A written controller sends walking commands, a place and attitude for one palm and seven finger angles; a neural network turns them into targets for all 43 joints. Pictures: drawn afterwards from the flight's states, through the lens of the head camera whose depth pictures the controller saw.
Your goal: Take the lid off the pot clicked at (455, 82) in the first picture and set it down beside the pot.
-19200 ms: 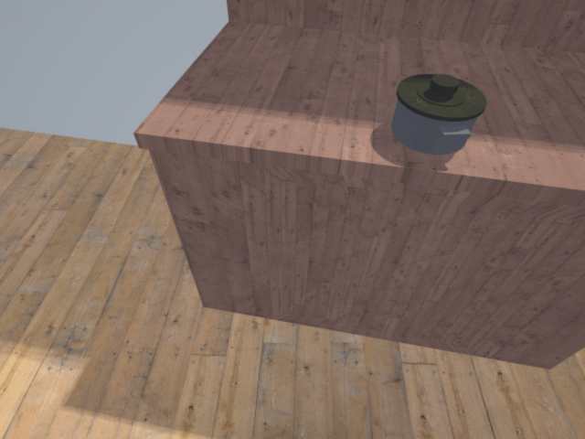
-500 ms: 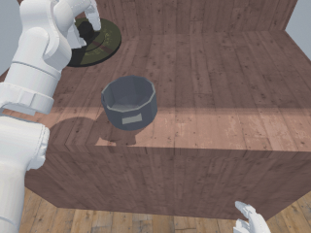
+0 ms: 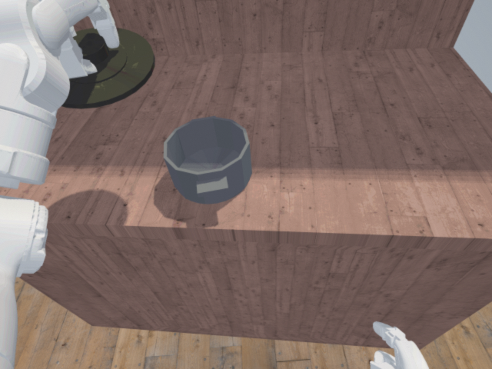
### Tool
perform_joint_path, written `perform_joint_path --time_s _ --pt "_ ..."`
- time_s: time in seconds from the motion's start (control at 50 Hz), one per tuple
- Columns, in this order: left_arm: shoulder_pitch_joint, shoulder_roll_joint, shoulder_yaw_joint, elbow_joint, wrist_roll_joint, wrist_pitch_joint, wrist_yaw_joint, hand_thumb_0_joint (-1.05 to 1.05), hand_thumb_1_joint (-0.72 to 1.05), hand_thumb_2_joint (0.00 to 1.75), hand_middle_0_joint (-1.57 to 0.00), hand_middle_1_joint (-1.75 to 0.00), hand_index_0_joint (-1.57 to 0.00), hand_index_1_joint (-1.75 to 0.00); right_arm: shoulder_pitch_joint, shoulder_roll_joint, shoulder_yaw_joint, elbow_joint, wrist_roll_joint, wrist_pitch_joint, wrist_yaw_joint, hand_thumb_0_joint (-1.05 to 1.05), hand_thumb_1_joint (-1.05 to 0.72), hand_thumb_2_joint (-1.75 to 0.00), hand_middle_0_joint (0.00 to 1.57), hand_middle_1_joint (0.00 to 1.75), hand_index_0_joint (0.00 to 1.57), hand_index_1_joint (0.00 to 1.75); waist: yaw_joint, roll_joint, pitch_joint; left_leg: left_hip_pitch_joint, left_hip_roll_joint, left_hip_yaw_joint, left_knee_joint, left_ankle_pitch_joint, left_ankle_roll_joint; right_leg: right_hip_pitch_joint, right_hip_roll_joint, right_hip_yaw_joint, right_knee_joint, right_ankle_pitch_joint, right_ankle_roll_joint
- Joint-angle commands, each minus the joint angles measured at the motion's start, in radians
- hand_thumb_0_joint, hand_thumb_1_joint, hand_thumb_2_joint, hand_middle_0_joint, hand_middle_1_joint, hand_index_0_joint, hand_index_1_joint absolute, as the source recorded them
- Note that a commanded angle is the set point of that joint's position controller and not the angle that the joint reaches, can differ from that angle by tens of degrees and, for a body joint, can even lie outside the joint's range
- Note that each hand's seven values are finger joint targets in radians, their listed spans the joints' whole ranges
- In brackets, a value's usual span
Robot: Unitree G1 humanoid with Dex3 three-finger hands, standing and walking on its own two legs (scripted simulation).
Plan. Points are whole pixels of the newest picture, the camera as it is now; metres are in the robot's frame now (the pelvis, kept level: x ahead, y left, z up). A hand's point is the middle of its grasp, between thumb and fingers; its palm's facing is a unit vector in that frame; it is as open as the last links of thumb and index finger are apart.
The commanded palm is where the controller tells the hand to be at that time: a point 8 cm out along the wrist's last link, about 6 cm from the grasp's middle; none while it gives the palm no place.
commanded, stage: move the lid sideways beside the pot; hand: left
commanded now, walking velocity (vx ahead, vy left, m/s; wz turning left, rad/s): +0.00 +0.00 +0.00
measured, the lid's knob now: (87, 49) +0.47 +0.23 +0.31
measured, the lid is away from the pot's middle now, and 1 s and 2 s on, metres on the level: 0.14 0.24 0.22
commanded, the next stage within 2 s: lower the lid onto the table in 0.86 s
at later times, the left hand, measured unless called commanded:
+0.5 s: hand (33, 53) +0.43 +0.28 +0.32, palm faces -0.09 -0.02 -1.00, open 8.0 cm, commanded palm +0.41 +0.29 +0.38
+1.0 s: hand (13, 61) +0.44 +0.32 +0.31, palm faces -0.12 +0.00 -0.99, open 8.0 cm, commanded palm +0.42 +0.31 +0.37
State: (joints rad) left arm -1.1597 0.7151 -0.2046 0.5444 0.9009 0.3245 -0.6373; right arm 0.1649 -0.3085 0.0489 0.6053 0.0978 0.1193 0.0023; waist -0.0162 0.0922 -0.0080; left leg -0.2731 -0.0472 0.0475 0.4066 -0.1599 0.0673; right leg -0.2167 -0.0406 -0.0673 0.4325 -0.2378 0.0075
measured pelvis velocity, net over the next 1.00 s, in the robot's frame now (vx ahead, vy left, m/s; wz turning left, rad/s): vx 0.01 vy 0.01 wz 0.01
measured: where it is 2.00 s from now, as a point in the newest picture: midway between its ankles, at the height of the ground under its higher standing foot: outside the picture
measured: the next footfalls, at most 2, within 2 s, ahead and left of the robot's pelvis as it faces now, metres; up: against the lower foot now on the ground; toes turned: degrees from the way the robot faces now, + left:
none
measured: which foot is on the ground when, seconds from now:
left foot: down 0.00-1.00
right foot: down 0.00-1.00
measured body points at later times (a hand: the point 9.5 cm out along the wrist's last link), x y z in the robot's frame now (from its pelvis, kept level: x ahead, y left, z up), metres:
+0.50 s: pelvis +0.00 +0.00 +0.00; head +0.02 -0.03 +0.45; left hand +0.43 +0.28 +0.37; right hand +0.12 -0.25 -0.12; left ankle +0.03 +0.08 -0.74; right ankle -0.01 -0.13 -0.74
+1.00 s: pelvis +0.01 +0.01 +0.00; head +0.04 -0.01 +0.45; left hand +0.44 +0.32 +0.36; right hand +0.12 -0.25 -0.12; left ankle +0.03 +0.08 -0.74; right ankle -0.01 -0.13 -0.74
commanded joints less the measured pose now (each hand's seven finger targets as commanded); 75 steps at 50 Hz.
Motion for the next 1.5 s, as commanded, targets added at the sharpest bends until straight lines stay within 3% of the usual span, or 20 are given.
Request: perform_joint_path --time_s 0.0,0.08,0.16,0.2,0.36,0.4,0.48,0.5,0.54,0.6,0.68,0.78,0.8,0.9,0.98,1.06,1.1,1.14,1.2,1.48 --pt "-0.583 0.323 0.165 -0.184 0.04 -0.015 0.063 0.0 0.52 1.18 -0.86 -0.87 -0.87 -0.88 -0.084 -0.111 -0.048 -0.139 0.007 -0.045 -0.013 0.0 -0.9 -0.9 0.2 0.3 0.2 0.3 -0.002 -0.054 -0.403 0.255 0.003 -0.084 -0.016 0.219 0.009 0.012 0.054 0.016 -0.049 0.195 -0.059" --pt "-0.572 0.265 0.11 -0.16 0.016 -0.034 0.061 0.0 0.52 1.18 -0.86 -0.87 -0.87 -0.88 -0.076 -0.12 -0.052 -0.136 0.01 -0.046 -0.018 0.0 -0.9 -0.9 0.2 0.3 0.2 0.3 -0.022 -0.004 -0.383 0.279 0.001 -0.093 -0.004 0.203 0.01 -0.026 0.053 0.013 -0.055 0.168 -0.064" --pt "-0.599 0.307 0.13 -0.041 0.05 -0.038 0.06 0.0 0.52 1.18 -0.86 -0.87 -0.87 -0.88 -0.06 -0.117 -0.046 -0.11 0.007 -0.037 -0.027 0.0 -0.9 -0.9 0.2 0.3 0.2 0.3 -0.024 -0.059 -0.332 0.219 0.002 -0.09 -0.029 0.125 0.01 -0.028 0.059 0.003 -0.069 0.129 -0.061" --pt "-0.619 0.375 0.168 -0.104 0.056 -0.056 0.07 0.0 0.52 1.18 -0.86 -0.87 -0.87 -0.88 -0.047 -0.123 -0.047 -0.121 0.007 -0.04 -0.023 0.0 -0.9 -0.9 0.2 0.3 0.2 0.3 -0.012 -0.032 -0.403 0.227 0.003 -0.087 -0.03 0.164 0.007 0.018 0.058 0.013 -0.061 0.157 -0.061" --pt "-0.586 0.369 0.166 -0.027 0.06 -0.081 0.057 0.0 0.52 1.18 -0.86 -0.87 -0.87 -0.88 -0.033 -0.123 -0.054 -0.114 0.004 -0.028 -0.029 0.0 -0.9 -0.9 0.2 0.3 0.2 0.3 -0.024 -0.028 -0.358 0.229 0.003 -0.086 -0.017 0.199 0.017 -0.004 0.061 0.005 -0.071 0.183 -0.062" --pt "-0.582 0.457 0.225 -0.079 0.072 -0.094 0.065 0.0 0.52 1.18 -0.86 -0.87 -0.87 -0.88 -0.016 -0.132 -0.056 -0.12 0.002 -0.027 -0.027 0.0 -0.9 -0.9 0.2 0.3 0.2 0.3 -0.01 -0.034 -0.423 0.234 0.006 -0.082 -0.015 0.24 0.013 0.048 0.059 0.019 -0.066 0.215 -0.06" --pt "-0.514 0.424 0.207 -0.07 0.047 -0.107 0.058 0.0 0.52 1.18 -0.86 -0.87 -0.87 -0.88 -0.001 -0.143 -0.064 -0.123 0.006 -0.02 -0.028 0.0 -0.9 -0.9 0.2 0.3 0.2 0.3 -0.022 0.01 -0.411 0.27 0.012 -0.089 0.006 0.312 0.017 0.017 0.055 0.015 -0.07 0.238 -0.065" --pt "-0.537 0.509 0.27 -0.1 0.073 -0.11 0.063 0.0 0.52 1.18 -0.86 -0.87 -0.87 -0.88 -0.01 -0.135 -0.06 -0.127 0.001 -0.021 -0.028 0.0 -0.9 -0.9 0.2 0.3 0.2 0.3 -0.003 -0.005 -0.441 0.256 0.013 -0.084 -0.002 0.31 0.014 0.053 0.058 0.024 -0.063 0.24 -0.063" --pt "-0.53 0.443 0.204 0.026 0.075 -0.109 0.051 0.0 0.52 1.18 -0.86 -0.87 -0.87 -0.88 -0.015 -0.134 -0.054 -0.115 0.01 -0.005 -0.035 0.0 -0.9 -0.9 0.2 0.3 0.2 0.3 -0.032 -0.051 -0.328 0.207 0.013 -0.077 -0.014 0.234 0.015 -0.002 0.059 0.004 -0.073 0.211 -0.058" --pt "-0.538 0.517 0.253 -0.064 0.077 -0.123 0.059 0.0 0.52 1.18 -0.86 -0.87 -0.87 -0.88 -0.004 -0.14 -0.06 -0.125 0.008 -0.004 -0.033 0.0 -0.9 -0.9 0.2 0.3 0.2 0.3 -0.016 0.001 -0.416 0.245 0.016 -0.079 -0.009 0.282 0.014 0.036 0.062 0.018 -0.068 0.221 -0.06" --pt "-0.49 0.485 0.219 0.047 0.063 -0.132 0.054 0.0 0.52 1.18 -0.86 -0.87 -0.87 -0.88 0.025 -0.155 -0.061 -0.104 0.012 0.005 -0.042 0.0 -0.9 -0.9 0.2 0.3 0.2 0.3 -0.04 0.003 -0.341 0.237 0.018 -0.085 -0.011 0.229 0.017 -0.016 0.066 0.004 -0.094 0.179 -0.061" --pt "-0.535 0.414 0.153 0.032 0.061 -0.146 0.057 0.0 0.52 1.18 -0.86 -0.87 -0.87 -0.88 0.037 -0.148 -0.063 -0.093 0.011 -0.008 -0.049 0.0 -0.9 -0.9 0.2 0.3 0.2 0.3 -0.055 0.049 -0.345 0.289 0.021 -0.1 -0.006 0.252 0.019 -0.054 0.072 -0.002 -0.102 0.163 -0.064" --pt "-0.609 0.487 0.201 -0.041 0.082 -0.15 0.065 0.0 0.52 1.18 -0.86 -0.87 -0.87 -0.88 0.029 -0.141 -0.06 -0.091 0.009 -0.012 -0.049 0.0 -0.9 -0.9 0.2 0.3 0.2 0.3 -0.039 0.047 -0.394 0.29 0.023 -0.097 -0.018 0.238 0.014 -0.018 0.074 0.006 -0.097 0.16 -0.06" --pt "-0.657 0.469 0.186 -0.074 0.076 -0.159 0.074 0.0 0.52 1.18 -0.86 -0.87 -0.87 -0.88 0.04 -0.14 -0.058 -0.079 0.005 -0.025 -0.049 0.0 -0.9 -0.9 0.2 0.3 0.2 0.3 -0.043 0.073 -0.429 0.326 0.021 -0.111 -0.013 0.288 0.011 -0.02 0.078 0.002 -0.093 0.177 -0.063" --pt "-0.562 0.414 0.175 0.024 0.062 -0.113 0.073 0.0 0.52 1.18 -0.86 -0.87 -0.87 -0.88 0.058 -0.153 -0.067 -0.073 0.005 -0.032 -0.038 0.0 -0.9 -0.9 0.2 0.3 0.2 0.3 -0.047 0.073 -0.398 0.318 0.016 -0.123 0.004 0.375 0.004 -0.038 0.075 -0.003 -0.09 0.219 -0.069" --pt "-0.547 0.345 0.121 0.092 0.079 -0.08 0.065 0.0 0.52 1.18 -0.86 -0.87 -0.87 -0.88 0.028 -0.136 -0.058 -0.08 0.007 -0.031 -0.032 0.0 -0.9 -0.9 0.2 0.3 0.2 0.3 -0.048 -0.016 -0.334 0.262 0.017 -0.114 -0.023 0.243 0.009 -0.051 0.079 -0.013 -0.086 0.179 -0.062" --pt "-0.616 0.408 0.163 -0.048 0.084 -0.084 0.076 0.0 0.52 1.18 -0.86 -0.87 -0.87 -0.88 0.031 -0.14 -0.061 -0.095 0.004 -0.035 -0.025 0.0 -0.9 -0.9 0.2 0.3 0.2 0.3 -0.031 0.004 -0.438 0.293 0.017 -0.115 -0.021 0.304 0.005 0.003 0.076 0.0 -0.077 0.212 -0.061" --pt "-0.627 0.366 0.137 -0.013 0.09 -0.074 0.078 0.0 0.52 1.18 -0.86 -0.87 -0.87 -0.88 0.023 -0.131 -0.06 -0.094 0.003 -0.039 -0.032 0.0 -0.9 -0.9 0.2 0.3 0.2 0.3 -0.049 0.009 -0.417 0.312 0.014 -0.116 -0.007 0.318 0.011 -0.03 0.079 -0.005 -0.072 0.209 -0.062" --pt "-0.589 0.471 0.224 -0.017 0.097 -0.084 0.087 0.0 0.52 1.18 -0.86 -0.87 -0.87 -0.88 0.042 -0.14 -0.06 -0.099 -0.004 -0.044 -0.032 0.0 -0.9 -0.9 0.2 0.3 0.2 0.3 -0.029 -0.014 -0.453 0.289 0.015 -0.108 -0.008 0.341 0.009 0.02 0.079 0.005 -0.068 0.236 -0.059" --pt "-0.418 0.437 0.231 -0.052 0.05 -0.096 0.084 0.0 0.52 1.18 -0.86 -0.87 -0.87 -0.88 0.039 -0.149 -0.073 -0.124 0.005 -0.03 -0.03 0.0 -0.9 -0.9 0.2 0.3 0.2 0.3 -0.039 0.031 -0.42 0.301 0.017 -0.101 0.028 0.392 0.019 0.0 0.075 0.008 -0.069 0.265 -0.057"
